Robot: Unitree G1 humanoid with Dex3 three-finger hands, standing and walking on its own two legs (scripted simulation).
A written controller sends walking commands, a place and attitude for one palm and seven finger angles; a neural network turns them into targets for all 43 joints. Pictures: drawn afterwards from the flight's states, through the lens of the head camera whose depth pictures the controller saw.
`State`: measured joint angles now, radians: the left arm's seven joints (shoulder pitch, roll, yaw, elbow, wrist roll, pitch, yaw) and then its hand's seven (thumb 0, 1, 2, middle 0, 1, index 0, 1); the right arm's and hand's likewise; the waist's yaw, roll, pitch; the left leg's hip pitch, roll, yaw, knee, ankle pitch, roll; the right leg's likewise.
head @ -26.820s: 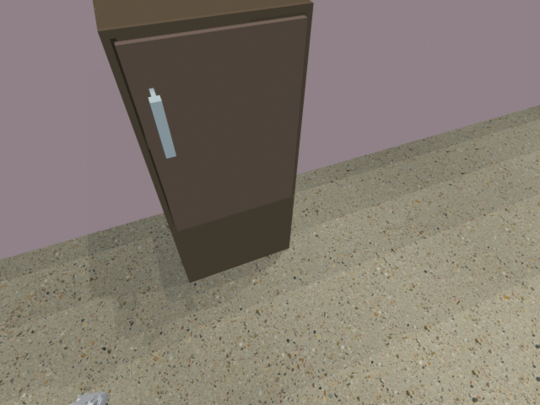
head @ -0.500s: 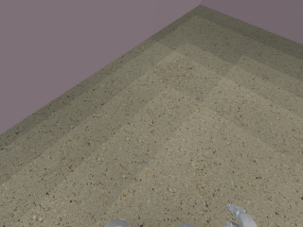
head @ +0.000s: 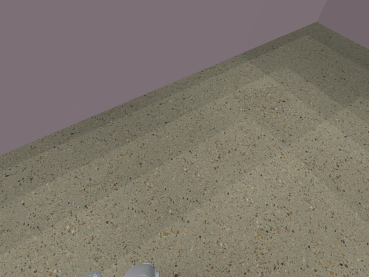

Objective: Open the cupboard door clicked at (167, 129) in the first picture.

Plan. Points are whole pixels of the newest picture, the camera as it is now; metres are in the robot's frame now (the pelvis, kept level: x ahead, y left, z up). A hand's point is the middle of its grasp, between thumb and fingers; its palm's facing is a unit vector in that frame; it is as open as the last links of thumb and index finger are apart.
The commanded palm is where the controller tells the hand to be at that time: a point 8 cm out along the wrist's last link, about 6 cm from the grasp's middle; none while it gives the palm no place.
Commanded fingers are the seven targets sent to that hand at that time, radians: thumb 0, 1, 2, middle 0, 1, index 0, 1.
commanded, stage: turn to face it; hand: left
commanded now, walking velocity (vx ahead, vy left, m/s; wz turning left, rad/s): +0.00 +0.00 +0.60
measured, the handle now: out of the picture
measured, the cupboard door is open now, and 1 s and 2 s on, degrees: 39 39 39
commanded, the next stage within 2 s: take the last steps up to it in 2.00 s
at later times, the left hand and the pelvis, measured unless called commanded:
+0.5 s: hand out of the picture +0.04 +0.19 -0.15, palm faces +0.29 -0.91 -0.31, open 7.4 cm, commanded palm none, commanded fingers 0.00 0.90 0.90 -0.20 -0.30 -0.20 -0.30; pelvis +0.02 -0.04 +0.00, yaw +18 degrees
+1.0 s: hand out of the picture -0.01 +0.20 -0.16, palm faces +0.57 -0.77 -0.27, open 7.4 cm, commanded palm none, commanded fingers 0.00 0.90 0.90 -0.20 -0.30 -0.20 -0.30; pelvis +0.03 -0.03 +0.00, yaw +35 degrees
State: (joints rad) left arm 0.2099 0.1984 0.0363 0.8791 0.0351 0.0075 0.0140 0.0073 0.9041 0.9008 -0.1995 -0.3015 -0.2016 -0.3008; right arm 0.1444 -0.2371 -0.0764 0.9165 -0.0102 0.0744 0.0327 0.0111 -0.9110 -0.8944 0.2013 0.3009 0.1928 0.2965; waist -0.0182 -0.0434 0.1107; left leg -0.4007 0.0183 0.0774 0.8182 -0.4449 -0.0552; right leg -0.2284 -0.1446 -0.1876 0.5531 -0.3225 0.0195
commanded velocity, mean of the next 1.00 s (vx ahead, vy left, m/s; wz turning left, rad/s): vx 0.00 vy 0.00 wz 0.60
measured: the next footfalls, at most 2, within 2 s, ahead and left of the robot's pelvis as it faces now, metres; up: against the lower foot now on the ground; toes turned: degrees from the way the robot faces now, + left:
left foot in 0.06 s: +0.05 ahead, +0.13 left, +0.00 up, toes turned +7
right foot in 0.36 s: +0.08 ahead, -0.13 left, +0.00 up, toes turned +10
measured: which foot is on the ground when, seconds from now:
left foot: up 0.00-0.04, down 0.06-0.36, up 0.38-0.70, down 0.72-1.00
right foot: down 0.00-0.06, up 0.08-0.34, down 0.36-0.72, up 0.74-1.00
